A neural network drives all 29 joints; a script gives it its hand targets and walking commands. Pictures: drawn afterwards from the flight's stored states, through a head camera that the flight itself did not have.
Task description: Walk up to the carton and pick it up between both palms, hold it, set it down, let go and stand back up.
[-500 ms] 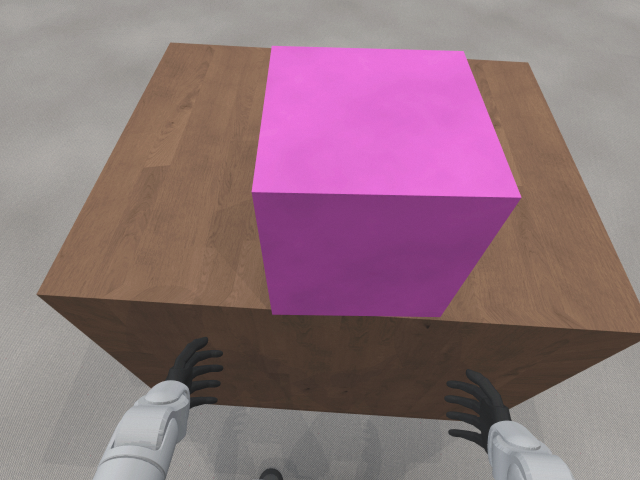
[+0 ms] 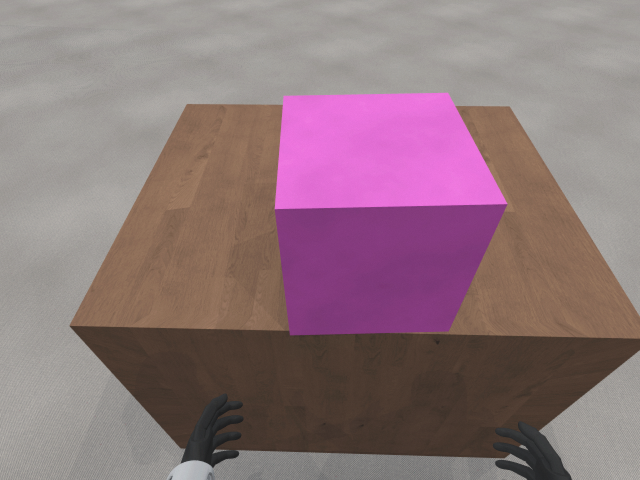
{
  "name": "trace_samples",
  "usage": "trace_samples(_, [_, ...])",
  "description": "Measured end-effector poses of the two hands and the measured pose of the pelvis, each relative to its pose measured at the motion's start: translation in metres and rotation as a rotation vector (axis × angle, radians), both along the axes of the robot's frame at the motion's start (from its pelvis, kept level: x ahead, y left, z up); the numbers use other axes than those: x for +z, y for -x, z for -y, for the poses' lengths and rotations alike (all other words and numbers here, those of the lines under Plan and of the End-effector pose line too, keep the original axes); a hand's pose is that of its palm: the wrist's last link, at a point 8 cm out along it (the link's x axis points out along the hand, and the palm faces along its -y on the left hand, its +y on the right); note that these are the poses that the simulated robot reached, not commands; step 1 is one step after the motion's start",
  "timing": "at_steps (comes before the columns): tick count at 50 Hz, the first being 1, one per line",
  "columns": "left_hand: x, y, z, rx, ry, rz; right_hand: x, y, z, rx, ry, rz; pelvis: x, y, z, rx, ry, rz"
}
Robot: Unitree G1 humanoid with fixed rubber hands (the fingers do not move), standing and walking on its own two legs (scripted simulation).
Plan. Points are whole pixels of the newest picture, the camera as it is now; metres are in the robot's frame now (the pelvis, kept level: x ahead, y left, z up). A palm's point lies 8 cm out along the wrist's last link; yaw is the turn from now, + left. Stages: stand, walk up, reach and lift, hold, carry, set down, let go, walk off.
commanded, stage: reach and lift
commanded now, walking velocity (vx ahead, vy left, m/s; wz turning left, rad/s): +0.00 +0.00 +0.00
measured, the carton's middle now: (367, 216) +0.49 -0.03 +0.05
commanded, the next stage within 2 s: none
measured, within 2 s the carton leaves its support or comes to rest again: neither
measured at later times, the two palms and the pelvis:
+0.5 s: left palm (206, 400) +0.22 +0.18 -0.02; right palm (553, 425) +0.20 -0.25 -0.02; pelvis +0.04 +0.00 +0.01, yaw -1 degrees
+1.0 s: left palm (214, 364) +0.25 +0.17 +0.01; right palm (557, 376) +0.25 -0.26 +0.01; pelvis +0.06 -0.01 +0.01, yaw +1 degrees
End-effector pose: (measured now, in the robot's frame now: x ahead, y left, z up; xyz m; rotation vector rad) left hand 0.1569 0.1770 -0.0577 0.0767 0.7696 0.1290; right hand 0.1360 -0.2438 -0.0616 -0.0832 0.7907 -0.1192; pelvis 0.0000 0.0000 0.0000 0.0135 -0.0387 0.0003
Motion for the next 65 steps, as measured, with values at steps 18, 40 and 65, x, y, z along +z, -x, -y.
trace_samples(18, [0.028, -0.05, -0.003, 0.012, -0.023, 0.124, 0.032, -0.054, -0.001, 0.043, -0.048, 0.192, 0.002, -0.021, 0.002, -0.021, -0.009, -0.047])
trace_samples(40, [0.05, -0.083, 0.009, 0.023, -0.009, 0.364, 0.055, -0.094, 0.011, 0.051, -0.051, 0.415, 0.006, -0.065, 0.006, -0.002, -0.004, -0.083])
trace_samples(65, [0.114, -0.147, 0.009, 0.027, 0.004, 0.463, 0.11, -0.152, 0.016, 0.064, -0.064, 0.494, 0.008, -0.055, 0.013, -0.025, -0.005, -0.032])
